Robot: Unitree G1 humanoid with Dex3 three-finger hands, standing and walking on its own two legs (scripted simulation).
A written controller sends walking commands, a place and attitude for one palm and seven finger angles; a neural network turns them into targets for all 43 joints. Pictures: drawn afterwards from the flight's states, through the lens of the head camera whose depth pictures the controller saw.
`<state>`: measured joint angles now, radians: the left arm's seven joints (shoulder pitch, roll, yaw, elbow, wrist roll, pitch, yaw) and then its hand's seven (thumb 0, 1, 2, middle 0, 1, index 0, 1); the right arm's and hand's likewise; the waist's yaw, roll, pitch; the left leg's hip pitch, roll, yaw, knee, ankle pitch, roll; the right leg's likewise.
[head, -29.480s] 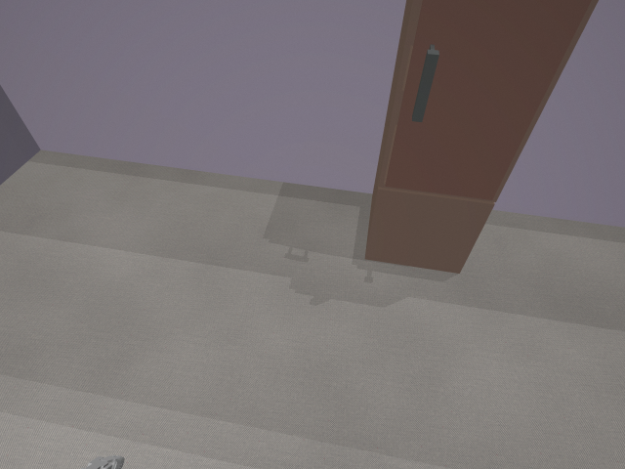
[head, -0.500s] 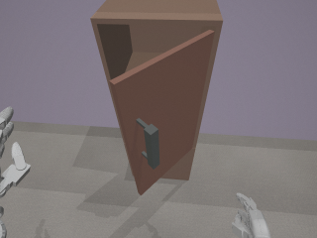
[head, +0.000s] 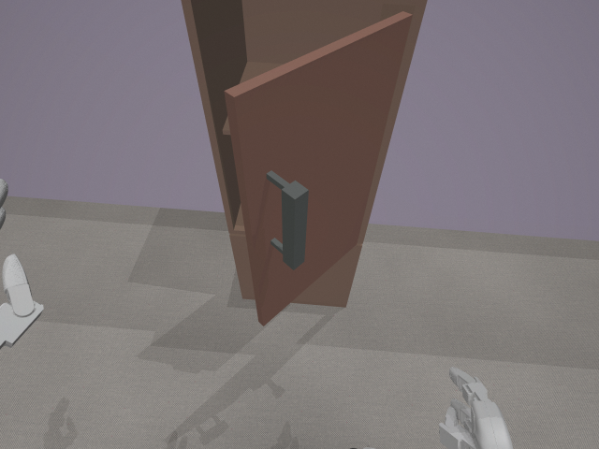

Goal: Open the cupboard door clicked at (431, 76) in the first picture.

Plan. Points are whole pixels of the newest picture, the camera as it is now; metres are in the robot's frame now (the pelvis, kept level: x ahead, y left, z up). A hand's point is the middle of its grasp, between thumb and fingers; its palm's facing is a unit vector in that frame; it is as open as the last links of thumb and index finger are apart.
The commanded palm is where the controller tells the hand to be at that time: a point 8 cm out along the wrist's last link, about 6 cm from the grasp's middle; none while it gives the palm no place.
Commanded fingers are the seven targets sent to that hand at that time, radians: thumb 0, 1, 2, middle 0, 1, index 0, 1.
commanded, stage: step back with the hand held close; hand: left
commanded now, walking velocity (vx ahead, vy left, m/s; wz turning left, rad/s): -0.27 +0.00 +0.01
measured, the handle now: (284, 221) +0.43 +0.06 +0.04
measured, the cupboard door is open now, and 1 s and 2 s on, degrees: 49 49 49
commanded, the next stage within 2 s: stop stepping back and stand still in 0.72 s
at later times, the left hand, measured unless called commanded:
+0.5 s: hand out of the picture +0.15 +0.27 +0.18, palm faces +0.49 -0.70 -0.52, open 7.4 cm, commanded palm +0.09 +0.30 +0.19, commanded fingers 0.00 0.90 0.90 -0.20 -0.30 -0.20 -0.30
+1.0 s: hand out of the picture +0.06 +0.26 +0.18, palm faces +0.39 -0.77 -0.50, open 7.4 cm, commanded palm +0.00 +0.29 +0.19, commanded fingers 0.00 0.90 0.90 -0.20 -0.30 -0.20 -0.30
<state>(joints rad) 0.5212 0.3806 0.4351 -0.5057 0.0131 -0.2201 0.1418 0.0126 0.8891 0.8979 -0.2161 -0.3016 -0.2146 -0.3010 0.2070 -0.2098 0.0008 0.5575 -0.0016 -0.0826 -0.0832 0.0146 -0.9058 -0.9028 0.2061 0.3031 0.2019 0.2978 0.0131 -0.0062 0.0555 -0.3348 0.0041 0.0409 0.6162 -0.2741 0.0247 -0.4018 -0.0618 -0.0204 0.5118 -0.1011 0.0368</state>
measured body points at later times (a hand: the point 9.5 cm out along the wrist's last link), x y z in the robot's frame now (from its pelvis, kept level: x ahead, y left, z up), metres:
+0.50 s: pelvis -0.04 -0.01 -0.01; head -0.01 +0.02 +0.44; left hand +0.12 +0.31 +0.20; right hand +0.14 -0.23 -0.08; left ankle +0.04 +0.11 -0.73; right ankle -0.03 -0.13 -0.73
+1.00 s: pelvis -0.14 -0.01 +0.02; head -0.12 +0.02 +0.47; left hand +0.03 +0.30 +0.21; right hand +0.05 -0.21 -0.05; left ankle -0.05 +0.10 -0.72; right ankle -0.21 -0.11 -0.71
